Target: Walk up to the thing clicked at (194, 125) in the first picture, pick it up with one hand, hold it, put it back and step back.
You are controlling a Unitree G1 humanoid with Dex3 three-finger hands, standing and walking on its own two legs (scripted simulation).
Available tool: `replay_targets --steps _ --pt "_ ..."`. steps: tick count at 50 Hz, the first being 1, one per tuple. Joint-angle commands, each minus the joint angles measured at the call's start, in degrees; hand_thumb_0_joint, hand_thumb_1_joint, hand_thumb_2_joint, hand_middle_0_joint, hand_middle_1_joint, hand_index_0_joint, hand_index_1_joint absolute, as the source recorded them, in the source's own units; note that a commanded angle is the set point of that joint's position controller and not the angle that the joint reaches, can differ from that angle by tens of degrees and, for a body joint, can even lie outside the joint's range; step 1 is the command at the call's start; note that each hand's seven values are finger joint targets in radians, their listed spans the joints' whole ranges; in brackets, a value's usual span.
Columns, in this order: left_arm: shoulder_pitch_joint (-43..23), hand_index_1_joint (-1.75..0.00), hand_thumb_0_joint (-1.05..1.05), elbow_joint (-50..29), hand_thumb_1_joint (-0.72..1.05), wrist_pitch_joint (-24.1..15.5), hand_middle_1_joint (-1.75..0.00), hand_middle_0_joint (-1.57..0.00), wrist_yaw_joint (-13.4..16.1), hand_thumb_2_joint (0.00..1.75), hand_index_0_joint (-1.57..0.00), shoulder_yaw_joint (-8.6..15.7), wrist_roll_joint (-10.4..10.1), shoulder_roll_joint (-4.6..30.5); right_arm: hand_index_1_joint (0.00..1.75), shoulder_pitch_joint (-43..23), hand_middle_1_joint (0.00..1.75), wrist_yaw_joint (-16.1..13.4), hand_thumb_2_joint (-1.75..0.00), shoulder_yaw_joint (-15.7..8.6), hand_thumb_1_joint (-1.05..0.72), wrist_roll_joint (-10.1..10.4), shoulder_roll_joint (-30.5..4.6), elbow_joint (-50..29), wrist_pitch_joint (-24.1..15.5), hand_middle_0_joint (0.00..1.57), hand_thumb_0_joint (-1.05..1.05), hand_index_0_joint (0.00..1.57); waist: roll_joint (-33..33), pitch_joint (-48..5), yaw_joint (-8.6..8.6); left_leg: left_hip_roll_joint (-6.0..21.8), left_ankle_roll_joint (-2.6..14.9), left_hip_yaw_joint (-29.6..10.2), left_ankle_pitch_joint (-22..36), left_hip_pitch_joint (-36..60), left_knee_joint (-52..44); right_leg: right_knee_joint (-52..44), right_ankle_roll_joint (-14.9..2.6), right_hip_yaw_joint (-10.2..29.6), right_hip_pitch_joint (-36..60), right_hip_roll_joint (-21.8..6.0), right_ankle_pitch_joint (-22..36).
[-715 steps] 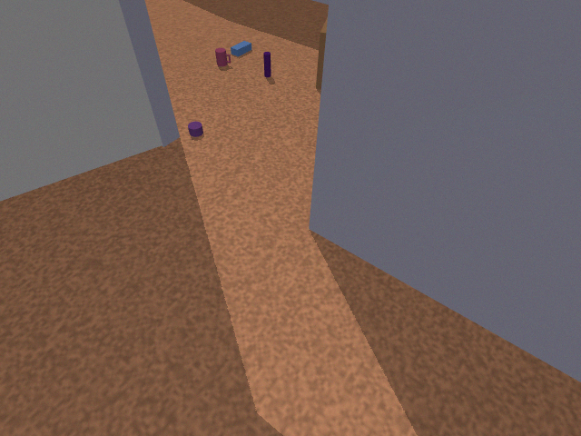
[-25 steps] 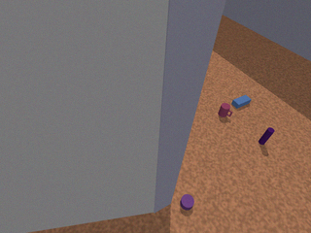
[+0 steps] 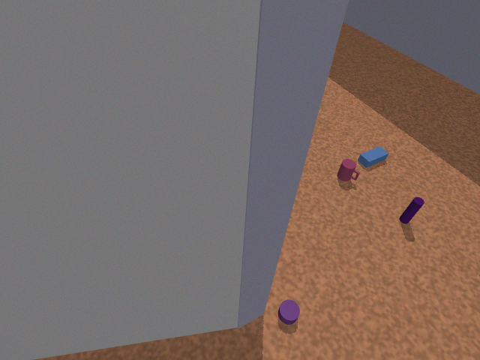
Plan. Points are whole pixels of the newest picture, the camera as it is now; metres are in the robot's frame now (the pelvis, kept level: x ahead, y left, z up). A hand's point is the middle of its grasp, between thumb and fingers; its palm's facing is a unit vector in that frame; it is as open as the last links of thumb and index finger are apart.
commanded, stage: stand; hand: right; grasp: from above
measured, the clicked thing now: (288, 312) +0.44 -0.21 -0.76
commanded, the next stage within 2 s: rise first in 0.30 s
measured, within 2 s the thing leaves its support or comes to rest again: neither
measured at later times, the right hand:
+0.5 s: hand out of the picture +0.10 -0.25 -0.16, palm faces +0.04 +0.94 -0.34, open 7.6 cm
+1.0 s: hand out of the picture +0.14 -0.26 -0.22, palm faces -0.13 +0.89 -0.43, open 13.8 cm
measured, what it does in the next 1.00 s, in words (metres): lowers itself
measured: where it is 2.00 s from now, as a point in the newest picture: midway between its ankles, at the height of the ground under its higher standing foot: outside the picture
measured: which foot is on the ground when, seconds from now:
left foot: down 0.00-1.00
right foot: down 0.00-1.00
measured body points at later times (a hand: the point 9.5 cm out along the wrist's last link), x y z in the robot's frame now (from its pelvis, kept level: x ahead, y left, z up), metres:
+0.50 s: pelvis +0.00 +0.00 +0.00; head +0.03 +0.00 +0.44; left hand +0.08 +0.29 -0.14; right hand +0.09 -0.30 -0.13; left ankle -0.02 +0.13 -0.75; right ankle +0.00 -0.14 -0.75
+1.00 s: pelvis -0.01 -0.01 -0.07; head +0.08 -0.02 +0.37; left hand +0.14 +0.25 -0.17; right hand +0.15 -0.30 -0.19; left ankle -0.02 +0.13 -0.75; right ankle +0.00 -0.14 -0.75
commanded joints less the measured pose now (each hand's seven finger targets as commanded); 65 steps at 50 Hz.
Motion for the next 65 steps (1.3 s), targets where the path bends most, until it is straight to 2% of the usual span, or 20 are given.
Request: replay_targets --steps 1,19,20,21,22,23,24,25,26,28,30,31,33,34,38,43,48,54,58,65 --pt "-2.35 -0.30 0.00 -3.41 0.90 -1.44 -0.30 -0.20 0.93 0.90 -0.20 2.32 -0.02 12.23 0.30 -1.36 0.30 -0.74 -0.90 -2.55 -0.90 -0.23 -12.63 -3.19 -1.35 0.20 0.00 0.20 1.05 -4.56 -0.22 6.13 2.21 -4.06 10.26 -0.58 -2.88 -1.74 -2.42 4.37 2.27 -5.80 10.83" --pt "-2.15 -0.30 0.00 -3.36 0.90 -1.42 -0.30 -0.20 0.96 0.90 -0.20 2.30 0.07 12.31 0.30 -1.52 0.30 -0.59 -0.90 -2.73 -0.90 -0.26 -12.59 -3.26 -1.09 0.20 0.00 0.20 0.17 -3.35 -0.17 5.94 2.34 -4.74 6.15 -2.02 -3.37 -2.44 -2.31 4.28 1.53 -5.69 6.78" --pt "-1.78 -0.30 0.00 -3.36 0.88 -1.42 -0.30 -0.20 0.89 0.90 -0.20 2.16 0.13 12.15 0.38 -1.58 0.38 -0.56 -0.92 -2.70 -0.84 -0.21 -12.56 -3.24 -1.06 0.19 0.00 0.20 -0.33 -3.25 0.00 5.96 2.27 -4.73 5.77 -1.81 -3.60 -2.85 -2.27 4.08 0.74 -5.45 5.85" --pt "-1.43 -0.30 0.00 -19.99 0.94 -4.53 -0.30 -0.20 2.02 0.91 -0.20 0.00 -3.77 2.66 0.46 -21.68 0.46 -1.44 -0.92 -2.65 -0.76 2.70 -2.74 -23.35 -6.75 0.21 0.00 0.18 -3.71 -0.81 6.04 -1.10 1.58 -0.16 2.75 -13.57 0.51 1.55 -1.79 -3.38 -5.96 2.31 -1.81" --pt "1.51 -0.30 0.00 -16.99 0.91 -4.40 -0.30 -0.20 2.64 0.90 -0.20 0.25 -3.96 4.19 0.54 -27.46 0.49 -1.66 -0.92 -3.55 -0.68 2.50 -5.74 -20.87 -6.35 0.24 0.00 0.19 -0.43 -3.24 4.35 -0.94 1.30 0.52 1.68 -10.52 0.75 2.42 -2.03 -3.09 -5.19 2.42 -2.17" --pt "3.63 -0.30 0.00 -15.73 0.90 -3.73 -0.30 -0.20 3.06 0.90 -0.20 1.02 -3.82 6.09 0.61 -17.17 0.57 -2.05 -0.90 -7.22 -0.60 1.36 -10.43 -9.83 -3.81 0.21 0.00 0.19 2.10 -1.76 3.57 -1.31 1.57 1.07 0.24 -11.32 1.19 3.56 -2.35 -2.74 -7.62 2.59 -2.67" --pt "4.07 -0.30 0.00 -17.25 0.91 -3.09 -0.30 -0.20 3.02 0.90 -0.20 1.79 -3.69 5.98 0.68 -12.61 0.65 -1.22 -0.89 -8.15 -0.52 0.65 -10.67 -6.42 -2.75 0.21 0.00 0.20 3.17 -2.40 2.07 -1.45 1.47 1.35 0.73 -11.87 3.19 5.79 -2.38 -2.90 -9.33 2.27 -1.16" --pt "4.90 -0.30 0.00 -18.23 0.89 -3.20 -0.30 -0.20 3.34 0.90 -0.20 2.82 -3.03 6.07 0.75 -15.66 0.73 -0.55 -0.88 -8.26 -0.44 -0.47 -11.51 -7.53 -2.69 0.18 0.00 0.18 3.81 -5.88 2.15 -1.44 1.44 1.17 2.50 -12.24 5.07 7.78 -2.55 -2.74 -9.60 2.31 0.63" --pt "5.89 -0.30 0.00 -18.81 0.89 -3.66 -0.30 -0.20 3.85 0.90 -0.20 3.64 -2.88 6.14 0.82 -18.38 0.81 -0.28 -0.90 -10.33 -0.36 -1.40 -14.90 -10.25 -3.39 0.17 0.00 0.18 2.50 -11.08 1.63 -1.14 1.20 0.77 6.17 -11.48 7.30 9.50 -2.49 -2.47 -8.84 2.28 3.37" --pt "7.44 -0.30 0.00 -20.87 0.91 -3.84 -0.30 -0.20 3.44 0.90 -0.20 4.66 -1.97 5.62 0.91 -10.38 0.94 1.37 -0.89 -10.71 -0.20 -5.12 -12.83 -3.03 -1.92 0.14 0.00 0.18 2.44 -13.95 1.27 -1.21 1.37 0.87 8.84 -13.41 12.03 14.18 -2.33 -2.09 -12.48 2.76 6.03" --pt "8.37 -0.30 0.00 -22.91 0.91 -3.84 -0.30 -0.20 2.70 0.90 -0.20 5.77 -1.33 5.14 0.96 -5.30 0.99 1.90 -0.90 -13.51 -0.04 -7.33 -13.55 -5.38 -1.11 0.14 0.00 0.17 -0.57 -19.79 -2.18 -1.35 1.89 0.80 10.94 -12.14 15.41 16.98 -1.77 -1.99 -13.48 3.27 9.60" --pt "8.15 -0.30 0.00 -25.18 0.92 -3.74 -0.30 -0.20 2.64 0.91 -0.20 5.88 -1.54 4.81 0.98 -5.55 1.00 1.61 -0.92 -13.13 0.04 -7.94 -12.73 -8.91 -0.42 0.14 0.00 0.16 -2.45 -21.65 -2.33 -1.24 2.00 0.66 11.32 -11.57 15.61 16.63 -1.55 -2.11 -12.43 3.44 10.26" --pt "7.35 -0.30 0.00 -27.25 0.89 -3.53 -0.30 -0.20 2.26 0.90 -0.20 5.64 -1.75 4.06 1.01 -2.25 1.03 0.71 -0.92 -11.89 0.20 -8.21 -9.38 -10.19 2.35 0.12 0.00 0.14 -3.24 -18.03 -2.49 -1.53 1.99 1.05 8.53 -14.56 15.63 16.55 -1.26 -1.95 -14.69 3.22 8.90" --pt "6.59 -0.30 0.00 -28.29 0.88 -3.54 -0.30 -0.20 2.14 0.89 -0.20 5.56 -1.87 3.97 1.01 -4.27 1.02 0.44 -0.91 -10.76 0.28 -8.58 -8.38 -11.55 3.82 0.12 0.00 0.14 -2.69 -16.47 -1.30 -1.68 1.95 1.28 7.19 -16.39 15.76 17.10 -1.17 -1.74 -16.22 3.05 7.58" --pt "4.83 -0.30 0.00 -32.42 0.89 -4.07 -0.30 -0.20 1.46 0.90 -0.20 5.53 -2.25 3.60 1.05 -5.83 1.04 -0.33 -0.97 -9.74 0.53 -9.54 -7.83 -16.97 7.74 0.11 0.00 0.10 -0.21 -12.68 -0.02 -2.31 1.96 1.98 -1.23 -23.24 18.91 20.23 -1.27 -1.13 -22.00 2.03 -0.03" --pt "6.42 -0.30 0.00 -34.79 0.89 -6.09 -0.30 -0.20 1.11 0.90 -0.20 6.15 -1.66 3.06 1.07 -6.29 1.07 -1.15 -0.99 -11.82 0.57 -11.82 -8.81 -26.12 7.17 0.08 0.00 0.08 -0.34 -17.76 0.41 -2.32 1.81 1.85 -2.15 -30.02 26.98 28.03 -1.42 -0.58 -26.35 1.47 -1.11" --pt "6.96 -0.30 0.00 -36.92 0.88 -7.53 -0.30 -0.20 1.57 0.90 -0.20 6.53 -1.07 2.26 1.09 -0.28 1.07 -2.25 -1.01 -11.79 0.57 -14.58 -8.27 -35.70 6.55 0.08 0.00 0.06 -3.83 -24.09 0.39 -2.00 1.78 1.13 1.67 -34.36 33.91 35.03 -1.48 -0.52 -28.26 1.06 3.21" --pt "5.69 -0.30 0.00 -38.63 0.88 -8.00 -0.30 -0.20 1.52 0.90 -0.20 6.40 -0.98 2.32 1.09 6.95 1.07 -2.35 -1.02 -10.88 0.57 -15.50 -7.00 -43.46 10.13 0.07 0.00 0.06 -4.59 -24.97 0.97 -2.22 1.84 1.82 0.80 -37.38 36.92 37.12 -1.40 1.41 -30.20 0.10 5.12" --pt "5.21 -0.30 0.00 -40.15 0.89 -8.54 -0.30 -0.20 1.67 0.90 -0.20 6.00 -0.83 1.73 1.07 8.98 1.06 -2.33 -1.00 -9.49 0.57 -16.56 -5.52 -45.26 11.86 0.08 0.00 0.07 -3.77 -23.93 1.53 -2.13 1.89 1.93 -1.06 -40.07 38.62 39.51 -1.70 1.32 -34.19 0.31 1.59" --pt "3.86 -0.30 0.00 -42.45 0.90 -10.21 -0.30 -0.20 1.46 0.90 -0.20 5.57 -0.67 0.99 1.08 11.33 1.08 -3.04 -0.98 -10.09 0.56 -18.18 -5.99 -49.09 11.58 0.08 0.00 0.08 -3.51 -25.97 1.18 -2.32 2.00 2.06 -3.24 -45.59 43.89 45.17 -2.01 1.37 -40.26 0.78 -1.33"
